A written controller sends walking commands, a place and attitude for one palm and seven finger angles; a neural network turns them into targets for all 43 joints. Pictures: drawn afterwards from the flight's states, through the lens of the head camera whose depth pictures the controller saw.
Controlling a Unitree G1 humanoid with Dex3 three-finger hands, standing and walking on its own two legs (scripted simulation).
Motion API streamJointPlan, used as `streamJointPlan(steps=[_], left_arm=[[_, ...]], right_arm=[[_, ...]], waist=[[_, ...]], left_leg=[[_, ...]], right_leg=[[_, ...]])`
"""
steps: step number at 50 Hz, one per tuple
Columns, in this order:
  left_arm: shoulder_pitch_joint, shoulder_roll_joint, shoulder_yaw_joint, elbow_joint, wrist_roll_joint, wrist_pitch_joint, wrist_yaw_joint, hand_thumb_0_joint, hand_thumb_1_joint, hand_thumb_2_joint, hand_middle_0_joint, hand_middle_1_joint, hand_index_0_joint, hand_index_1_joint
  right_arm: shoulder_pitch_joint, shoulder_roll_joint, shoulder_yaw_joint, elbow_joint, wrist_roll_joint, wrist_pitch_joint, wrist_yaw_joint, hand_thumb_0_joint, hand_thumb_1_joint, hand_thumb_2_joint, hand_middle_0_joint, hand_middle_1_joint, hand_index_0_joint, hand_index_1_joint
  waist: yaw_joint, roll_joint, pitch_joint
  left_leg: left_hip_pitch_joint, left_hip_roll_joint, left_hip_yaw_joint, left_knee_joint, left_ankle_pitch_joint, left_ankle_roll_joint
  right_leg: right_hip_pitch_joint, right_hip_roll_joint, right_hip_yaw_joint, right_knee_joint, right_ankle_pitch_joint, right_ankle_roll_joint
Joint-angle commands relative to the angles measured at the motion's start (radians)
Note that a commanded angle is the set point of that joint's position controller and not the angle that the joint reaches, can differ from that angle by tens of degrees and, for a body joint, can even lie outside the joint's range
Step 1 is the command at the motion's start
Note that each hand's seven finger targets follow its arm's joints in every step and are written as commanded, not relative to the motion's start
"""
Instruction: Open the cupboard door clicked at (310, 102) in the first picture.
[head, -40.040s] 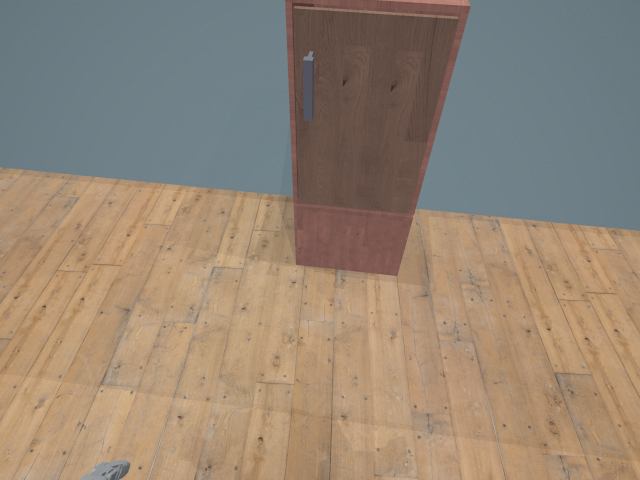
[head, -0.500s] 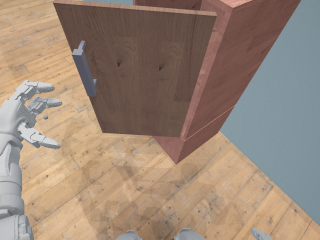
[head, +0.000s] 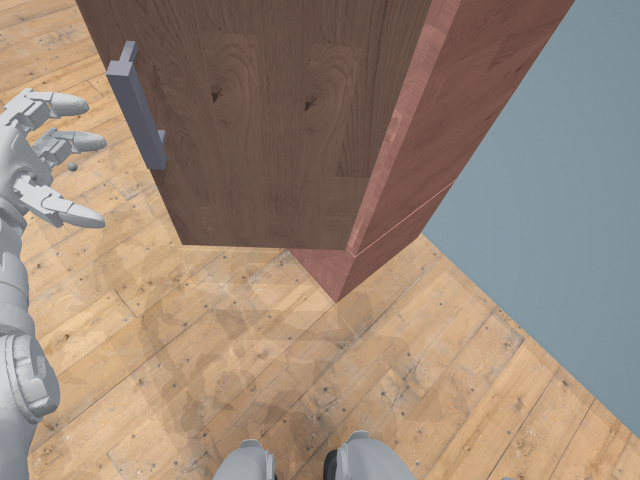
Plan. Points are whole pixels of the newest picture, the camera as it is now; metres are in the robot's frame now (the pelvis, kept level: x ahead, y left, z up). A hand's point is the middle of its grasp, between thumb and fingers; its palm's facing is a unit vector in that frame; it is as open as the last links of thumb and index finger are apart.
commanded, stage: move the hooked fingers beside the handle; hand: left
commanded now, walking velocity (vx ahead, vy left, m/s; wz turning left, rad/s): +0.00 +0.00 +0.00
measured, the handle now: (144, 110) +0.56 +0.22 +0.07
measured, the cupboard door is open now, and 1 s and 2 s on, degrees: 50 50 50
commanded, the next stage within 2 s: slide the fingers in behind the handle in 1.20 s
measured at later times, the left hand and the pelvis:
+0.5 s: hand (82, 122) +0.52 +0.28 +0.08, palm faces -0.04 -1.00 -0.02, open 13.9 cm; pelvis +0.01 +0.01 -0.01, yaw -2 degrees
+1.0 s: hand (88, 139) +0.51 +0.27 +0.07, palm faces -0.04 -1.00 -0.01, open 13.9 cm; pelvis +0.01 +0.01 -0.01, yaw -1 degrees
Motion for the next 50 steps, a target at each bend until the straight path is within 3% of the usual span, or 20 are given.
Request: streamJointPlan(steps=[1, 3, 5, 9, 12, 15, 17, 20, 23, 24, 26, 28, 31, 33, 35, 39, 41, 42, 46, 50], left_arm=[[-0.422, 0.322, 0.061, -0.178, -0.013, -0.062, 0.021, 0.0, -0.5, 0.3, -0.3, -1.2, -0.3, -1.2], [-0.481, 0.341, 0.068, -0.176, -0.017, -0.071, 0.027, 0.0, -0.5, 0.3, -0.3, -1.2, -0.3, -1.2], [-0.473, 0.402, 0.104, -0.143, 0.003, -0.07, 0.031, 0.0, -0.5, 0.3, -0.3, -1.2, -0.3, -1.2], [-0.517, 0.389, 0.073, -0.159, 0.028, -0.074, 0.033, 0.0, -0.5, 0.3, -0.3, -1.2, -0.3, -1.2], [-0.516, 0.412, 0.084, -0.108, 0.026, -0.051, 0.027, 0.0, -0.5, 0.3, -0.3, -1.2, -0.3, -1.2], [-0.534, 0.421, 0.087, -0.092, 0.031, -0.035, 0.017, 0.0, -0.5, 0.3, -0.3, -1.2, -0.3, -1.2], [-0.535, 0.459, 0.103, -0.065, 0.043, -0.025, 0.023, 0.0, -0.5, 0.3, -0.3, -1.2, -0.3, -1.2], [-0.575, 0.451, 0.09, -0.107, 0.052, -0.043, 0.027, 0.0, -0.5, 0.3, -0.3, -1.2, -0.3, -1.2], [-0.499, 0.412, 0.093, -0.127, 0.031, -0.053, 0.021, 0.0, -0.5, 0.3, -0.3, -1.2, -0.3, -1.2], [-0.465, 0.439, 0.115, -0.135, 0.032, -0.05, 0.019, 0.0, -0.5, 0.3, -0.3, -1.2, -0.3, -1.2], [-0.435, 0.386, 0.089, -0.123, 0.017, -0.035, 0.008, 0.0, -0.5, 0.3, -0.3, -1.2, -0.3, -1.2], [-0.427, 0.407, 0.108, -0.114, 0.012, -0.024, 0.007, 0.0, -0.5, 0.3, -0.3, -1.2, -0.3, -1.2], [-0.441, 0.411, 0.109, -0.163, 0.022, -0.034, 0.021, 0.0, -0.5, 0.3, -0.3, -1.2, -0.3, -1.2], [-0.481, 0.388, 0.092, -0.199, 0.017, -0.057, 0.034, 0.0, -0.5, 0.3, -0.3, -1.2, -0.3, -1.2], [-0.529, 0.414, 0.104, -0.22, 0.027, -0.076, 0.049, 0.0, -0.5, 0.3, -0.3, -1.2, -0.3, -1.2], [-0.522, 0.337, 0.056, -0.209, 0.02, -0.084, 0.046, 0.0, -0.5, 0.3, -0.3, -1.2, -0.3, -1.2], [-0.512, 0.297, 0.023, -0.124, 0.021, -0.057, 0.04, 0.0, -0.5, 0.3, -0.3, -1.2, -0.3, -1.2], [-0.511, 0.317, 0.029, -0.096, 0.025, -0.045, 0.042, 0.0, -0.5, 0.3, -0.3, -1.2, -0.3, -1.2], [-0.533, 0.305, -0.001, -0.057, 0.043, -0.024, 0.052, 0.0, -0.5, 0.3, -0.3, -1.2, -0.3, -1.2], [-0.588, 0.396, 0.06, -0.108, 0.046, -0.068, 0.069, 0.0, -0.5, 0.3, -0.3, -1.2, -0.3, -1.2]], right_arm=[[0.154, -0.192, -0.076, -0.06, -0.01, 0.004, -0.008, 0.0, -0.9, -0.9, 0.2, 0.3, 0.2, 0.3], [0.161, -0.193, -0.073, -0.055, -0.01, 0.011, -0.01, 0.0, -0.9, -0.9, 0.2, 0.3, 0.2, 0.3], [0.175, -0.201, -0.073, -0.055, -0.012, 0.018, -0.009, 0.0, -0.9, -0.9, 0.2, 0.3, 0.2, 0.3], [0.205, -0.197, -0.071, -0.042, -0.019, 0.038, -0.003, 0.0, -0.9, -0.9, 0.2, 0.3, 0.2, 0.3], [0.219, -0.203, -0.07, -0.037, -0.019, 0.05, -0.003, 0.0, -0.9, -0.9, 0.2, 0.3, 0.2, 0.3], [0.234, -0.203, -0.068, -0.039, -0.022, 0.061, -0.002, 0.0, -0.9, -0.9, 0.2, 0.3, 0.2, 0.3], [0.24, -0.208, -0.065, -0.042, -0.026, 0.066, -0.002, 0.0, -0.9, -0.9, 0.2, 0.3, 0.2, 0.3], [0.256, -0.204, -0.066, -0.04, -0.029, 0.075, 0.001, 0.0, -0.9, -0.9, 0.2, 0.3, 0.2, 0.3], [0.269, -0.203, -0.076, -0.046, -0.035, 0.081, 0.01, 0.0, -0.9, -0.9, 0.2, 0.3, 0.2, 0.3], [0.271, -0.209, -0.08, -0.047, -0.036, 0.082, 0.013, 0.0, -0.9, -0.9, 0.2, 0.3, 0.2, 0.3], [0.264, -0.201, -0.079, -0.053, -0.031, 0.089, 0.019, 0.0, -0.9, -0.9, 0.2, 0.3, 0.2, 0.3], [0.262, -0.206, -0.081, -0.057, -0.03, 0.092, 0.016, 0.0, -0.9, -0.9, 0.2, 0.3, 0.2, 0.3], [0.254, -0.2, -0.081, -0.066, -0.031, 0.095, 0.022, 0.0, -0.9, -0.9, 0.2, 0.3, 0.2, 0.3], [0.249, -0.196, -0.081, -0.064, -0.03, 0.097, 0.021, 0.0, -0.9, -0.9, 0.2, 0.3, 0.2, 0.3], [0.245, -0.197, -0.081, -0.051, -0.033, 0.095, 0.022, 0.0, -0.9, -0.9, 0.2, 0.3, 0.2, 0.3], [0.239, -0.19, -0.08, -0.04, -0.032, 0.097, 0.023, 0.0, -0.9, -0.9, 0.2, 0.3, 0.2, 0.3], [0.234, -0.192, -0.075, -0.032, -0.029, 0.099, 0.021, 0.0, -0.9, -0.9, 0.2, 0.3, 0.2, 0.3], [0.232, -0.196, -0.073, -0.033, -0.027, 0.1, 0.017, 0.0, -0.9, -0.9, 0.2, 0.3, 0.2, 0.3], [0.225, -0.196, -0.063, -0.049, -0.024, 0.099, 0.009, 0.0, -0.9, -0.9, 0.2, 0.3, 0.2, 0.3], [0.223, -0.203, -0.064, -0.054, -0.03, 0.087, 0.007, 0.0, -0.9, -0.9, 0.2, 0.3, 0.2, 0.3]], waist=[[-0.008, 0.137, -0.429], [-0.024, 0.139, -0.426], [-0.019, 0.146, -0.445], [-0.031, 0.245, -0.494], [-0.047, 0.184, -0.467], [-0.047, 0.211, -0.483], [-0.052, 0.183, -0.454], [-0.055, 0.259, -0.491], [-0.044, 0.256, -0.536], [-0.029, 0.247, -0.554], [-0.032, 0.222, -0.526], [-0.034, 0.192, -0.493], [-0.025, 0.235, -0.493], [-0.038, 0.249, -0.473], [-0.044, 0.277, -0.485], [-0.044, 0.304, -0.502], [-0.067, 0.232, -0.429], [-0.068, 0.192, -0.405], [-0.077, 0.183, -0.376], [-0.068, 0.205, -0.453]], left_leg=[[0.3, 0.042, -0.107, -0.118, 0.463, -0.066], [0.281, 0.04, -0.102, -0.106, 0.45, -0.059], [0.266, 0.039, -0.102, -0.105, 0.45, -0.059], [0.373, 0.053, -0.115, -0.084, 0.589, -0.081], [0.309, 0.052, -0.109, -0.078, 0.559, -0.066], [0.319, 0.052, -0.112, -0.072, 0.594, -0.067], [0.261, 0.05, -0.105, -0.069, 0.548, -0.057], [0.353, 0.06, -0.123, -0.064, 0.657, -0.079], [0.422, 0.07, -0.132, -0.053, 0.77, -0.09], [0.428, 0.074, -0.136, -0.059, 0.793, -0.094], [0.405, 0.071, -0.125, -0.064, 0.758, -0.084], [0.366, 0.067, -0.12, -0.067, 0.73, -0.075], [0.388, 0.066, -0.119, -0.076, 0.723, -0.081], [0.409, 0.067, -0.12, -0.069, 0.735, -0.084], [0.432, 0.071, -0.133, -0.072, 0.728, -0.095], [0.507, 0.08, -0.153, -0.072, 0.775, -0.11], [0.428, 0.072, -0.142, -0.076, 0.658, -0.091], [0.374, 0.066, -0.136, -0.082, 0.6, -0.082], [0.31, 0.056, -0.126, -0.086, 0.519, -0.072], [0.314, 0.055, -0.129, -0.066, 0.52, -0.076]], right_leg=[[0.128, 0.015, 0.04, -0.051, 0.22, -0.013], [0.128, 0.018, 0.044, -0.046, 0.226, -0.015], [0.143, 0.02, 0.048, -0.044, 0.23, -0.013], [0.073, 0.026, 0.04, -0.039, 0.25, -0.012], [0.1, 0.027, 0.041, -0.042, 0.273, -0.007], [0.096, 0.029, 0.039, -0.04, 0.292, -0.008], [0.107, 0.03, 0.042, -0.04, 0.286, -0.007], [0.062, 0.034, 0.032, -0.036, 0.296, -0.01], [0.053, 0.041, 0.024, -0.032, 0.326, -0.014], [0.071, 0.041, 0.024, -0.036, 0.33, -0.012], [0.079, 0.042, 0.024, -0.045, 0.33, -0.007], [0.091, 0.042, 0.023, -0.044, 0.337, -0.011], [0.082, 0.042, 0.023, -0.048, 0.317, -0.01], [0.051, 0.045, 0.023, -0.048, 0.31, -0.013], [0.042, 0.045, 0.021, -0.045, 0.289, -0.013], [-0.001, 0.045, 0.015, -0.05, 0.259, -0.013], [-0.005, 0.042, 0.015, -0.06, 0.233, -0.009], [0.021, 0.041, 0.017, -0.06, 0.23, -0.009], [0.018, 0.033, 0.02, -0.052, 0.216, -0.01], [0.044, 0.035, 0.03, -0.033, 0.223, -0.015]])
